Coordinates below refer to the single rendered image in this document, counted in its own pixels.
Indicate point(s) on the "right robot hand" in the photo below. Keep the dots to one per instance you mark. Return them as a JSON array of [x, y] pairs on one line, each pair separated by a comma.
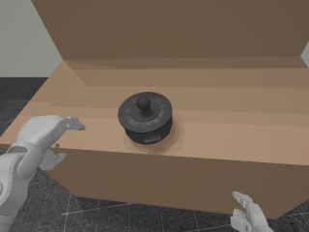
[[253, 215]]

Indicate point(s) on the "knob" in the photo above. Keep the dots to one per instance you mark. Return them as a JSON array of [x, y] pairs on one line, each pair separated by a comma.
[[143, 103]]

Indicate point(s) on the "lid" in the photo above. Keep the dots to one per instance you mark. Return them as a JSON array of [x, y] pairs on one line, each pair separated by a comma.
[[145, 121]]

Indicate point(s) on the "table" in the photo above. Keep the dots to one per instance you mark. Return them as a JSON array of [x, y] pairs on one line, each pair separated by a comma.
[[231, 70]]

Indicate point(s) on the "robot left forearm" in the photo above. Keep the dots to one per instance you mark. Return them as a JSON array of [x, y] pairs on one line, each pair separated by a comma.
[[17, 168]]

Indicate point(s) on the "pot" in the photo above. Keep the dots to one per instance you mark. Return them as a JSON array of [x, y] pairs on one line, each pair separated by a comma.
[[152, 137]]

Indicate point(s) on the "left robot hand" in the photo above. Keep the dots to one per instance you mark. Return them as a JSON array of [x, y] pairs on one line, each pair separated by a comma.
[[44, 131]]

